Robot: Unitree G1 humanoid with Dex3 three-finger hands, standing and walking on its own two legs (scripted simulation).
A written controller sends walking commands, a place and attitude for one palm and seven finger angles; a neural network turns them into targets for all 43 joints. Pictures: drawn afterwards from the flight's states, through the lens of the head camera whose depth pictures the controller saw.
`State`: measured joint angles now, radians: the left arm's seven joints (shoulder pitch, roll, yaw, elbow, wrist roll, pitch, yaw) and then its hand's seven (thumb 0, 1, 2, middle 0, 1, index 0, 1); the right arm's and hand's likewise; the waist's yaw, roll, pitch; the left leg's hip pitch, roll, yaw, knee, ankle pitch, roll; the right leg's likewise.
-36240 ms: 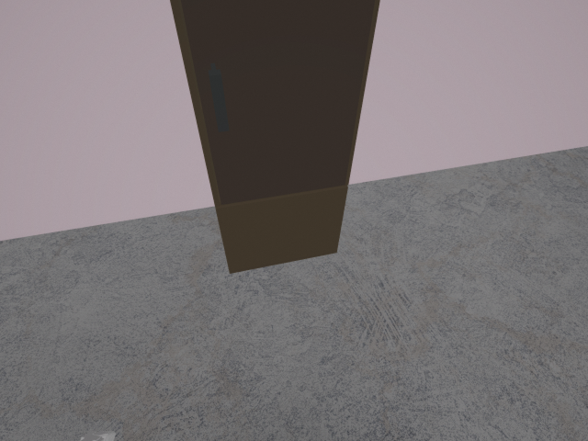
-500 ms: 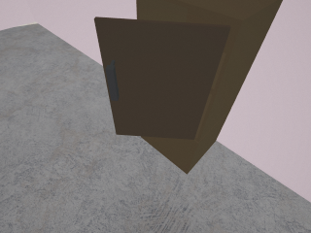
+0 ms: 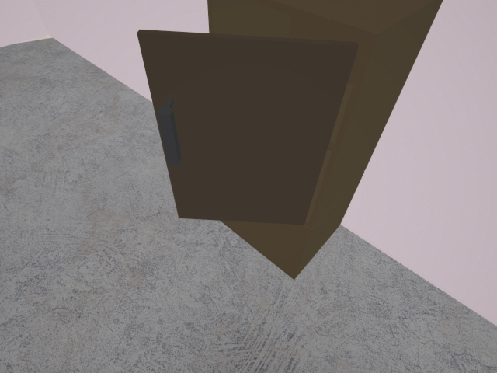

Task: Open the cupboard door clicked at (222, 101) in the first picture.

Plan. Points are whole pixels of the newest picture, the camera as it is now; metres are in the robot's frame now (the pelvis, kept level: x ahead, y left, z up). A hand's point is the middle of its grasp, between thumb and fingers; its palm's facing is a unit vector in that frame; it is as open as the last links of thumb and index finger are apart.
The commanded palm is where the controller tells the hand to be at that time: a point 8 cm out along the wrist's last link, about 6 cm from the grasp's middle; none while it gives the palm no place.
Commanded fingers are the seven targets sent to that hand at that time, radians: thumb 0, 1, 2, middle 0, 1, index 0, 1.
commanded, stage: shuffle to correct the standing spot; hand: left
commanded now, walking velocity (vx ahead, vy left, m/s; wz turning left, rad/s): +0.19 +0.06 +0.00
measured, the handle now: (172, 132) +0.61 +0.22 +0.03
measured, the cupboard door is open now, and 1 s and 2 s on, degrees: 40 40 40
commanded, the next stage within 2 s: come to a stop and stand still in 0.20 s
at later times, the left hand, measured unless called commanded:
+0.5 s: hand out of the picture +0.05 +0.18 -0.19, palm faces +0.04 -0.99 -0.15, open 7.3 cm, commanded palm none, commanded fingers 0.00 0.90 0.90 -0.20 -0.30 -0.20 -0.30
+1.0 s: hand out of the picture +0.08 +0.17 -0.17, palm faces +0.03 -0.98 -0.21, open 7.2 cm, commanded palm none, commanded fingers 0.00 0.90 0.90 -0.20 -0.30 -0.20 -0.30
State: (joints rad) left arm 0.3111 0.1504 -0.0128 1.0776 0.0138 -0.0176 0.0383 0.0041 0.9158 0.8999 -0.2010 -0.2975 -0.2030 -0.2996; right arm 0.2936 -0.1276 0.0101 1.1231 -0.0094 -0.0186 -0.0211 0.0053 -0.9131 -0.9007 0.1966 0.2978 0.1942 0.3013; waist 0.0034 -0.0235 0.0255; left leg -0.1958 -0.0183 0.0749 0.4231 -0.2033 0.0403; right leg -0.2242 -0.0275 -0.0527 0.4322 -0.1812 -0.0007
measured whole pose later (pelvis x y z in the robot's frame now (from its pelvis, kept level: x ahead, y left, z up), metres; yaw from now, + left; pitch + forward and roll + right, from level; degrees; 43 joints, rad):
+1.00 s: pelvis +0.06 -0.01 +0.00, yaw -1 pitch -2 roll +0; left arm 0.25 0.17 0.00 1.07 0.01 -0.01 0.04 0.00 0.95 0.90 -0.20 -0.30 -0.20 -0.30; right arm 0.26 -0.14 0.00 1.14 -0.01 -0.02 -0.03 0.01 -0.92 -0.90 0.20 0.30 0.19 0.30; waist 0.00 -0.01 0.04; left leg -0.09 -0.01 0.08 0.40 -0.28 0.02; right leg -0.23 -0.01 -0.05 0.44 -0.18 -0.02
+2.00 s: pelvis -0.01 -0.01 -0.01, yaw +1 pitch -2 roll +1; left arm 0.34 0.10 0.01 1.10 0.02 0.00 0.03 0.00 0.91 0.90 -0.20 -0.30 -0.20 -0.30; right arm 0.39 -0.09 0.00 1.10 -0.02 0.00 -0.03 0.00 -0.91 -0.90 0.20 0.30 0.19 0.30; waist 0.00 -0.02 0.00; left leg -0.24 -0.02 0.05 0.50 -0.23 0.03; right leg -0.34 -0.01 -0.05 0.48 -0.15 -0.03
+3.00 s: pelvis +0.03 -0.02 -0.09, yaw +5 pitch +11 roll +0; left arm 0.65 0.21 0.13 -0.05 -0.23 -0.48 -0.21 0.01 0.52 0.73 -0.24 -0.55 -0.24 -0.55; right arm 0.14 -0.26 -0.07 0.39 0.03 -0.20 -0.02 0.01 -0.91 -0.90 0.19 0.30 0.19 0.30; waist 0.04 -0.04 -0.13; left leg -0.76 -0.01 -0.01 1.15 -0.57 0.01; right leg -0.85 0.00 -0.08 1.10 -0.45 -0.05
